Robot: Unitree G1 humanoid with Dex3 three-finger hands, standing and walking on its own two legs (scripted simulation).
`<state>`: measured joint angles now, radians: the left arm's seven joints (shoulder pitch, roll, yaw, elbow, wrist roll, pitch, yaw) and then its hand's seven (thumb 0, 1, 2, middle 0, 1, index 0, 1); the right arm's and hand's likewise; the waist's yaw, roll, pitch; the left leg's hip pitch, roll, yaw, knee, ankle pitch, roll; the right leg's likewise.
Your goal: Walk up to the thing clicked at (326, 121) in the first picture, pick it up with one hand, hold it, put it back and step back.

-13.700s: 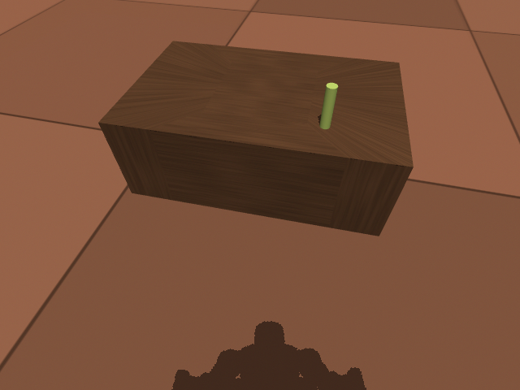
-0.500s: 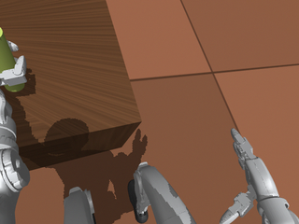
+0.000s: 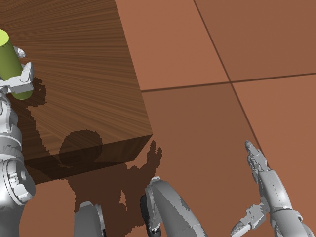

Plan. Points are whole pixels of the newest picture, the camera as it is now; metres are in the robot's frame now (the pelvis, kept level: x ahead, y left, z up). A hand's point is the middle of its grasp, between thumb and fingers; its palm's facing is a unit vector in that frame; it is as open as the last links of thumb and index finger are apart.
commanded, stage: lift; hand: left
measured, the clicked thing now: (10, 69) +0.54 +0.21 +0.01
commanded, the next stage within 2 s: hold in 1.36 s
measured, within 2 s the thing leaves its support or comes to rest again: neither
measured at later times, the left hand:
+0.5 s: hand (2, 76) +0.49 +0.20 +0.06, palm faces +0.17 -0.99 -0.02, open 5.9 cm
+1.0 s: hand out of the picture +0.41 +0.18 +0.12, palm faces +0.18 -0.98 -0.01, open 5.9 cm
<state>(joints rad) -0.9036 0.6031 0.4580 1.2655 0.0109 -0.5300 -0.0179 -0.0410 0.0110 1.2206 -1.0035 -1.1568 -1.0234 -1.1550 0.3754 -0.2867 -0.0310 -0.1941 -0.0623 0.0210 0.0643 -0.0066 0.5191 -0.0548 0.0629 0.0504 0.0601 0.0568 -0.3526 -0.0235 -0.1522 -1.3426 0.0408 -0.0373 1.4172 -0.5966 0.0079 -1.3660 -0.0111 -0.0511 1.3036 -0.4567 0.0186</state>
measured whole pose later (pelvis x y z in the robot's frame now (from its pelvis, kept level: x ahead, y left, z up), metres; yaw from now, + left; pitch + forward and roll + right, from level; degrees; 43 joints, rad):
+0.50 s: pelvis +0.02 +0.01 +0.04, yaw +1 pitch +23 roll -3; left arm -0.62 0.38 0.37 0.95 -0.07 -0.46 -0.03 -0.04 0.02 1.21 -1.00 -1.16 -1.02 -1.16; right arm 0.41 -0.26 -0.06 -0.05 -0.04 0.03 0.04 -0.01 0.51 -0.06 0.06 0.05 0.06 0.06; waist -0.20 0.00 -0.16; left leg -1.09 0.03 -0.01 1.25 -0.57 0.01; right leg -1.12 -0.02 -0.03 1.15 -0.44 0.03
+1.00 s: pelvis +0.03 -0.01 +0.08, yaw +2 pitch +15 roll -1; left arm -0.31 0.22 0.23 0.59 -0.13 -0.37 -0.02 -0.04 0.02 1.21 -1.00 -1.15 -1.02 -1.16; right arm 0.44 -0.23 -0.08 0.05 0.00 0.06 -0.01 -0.01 0.53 -0.05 0.06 0.05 0.06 0.06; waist -0.08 -0.02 -0.12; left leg -0.80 0.01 0.01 1.05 -0.51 0.00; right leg -0.86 -0.03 -0.02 1.01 -0.41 0.02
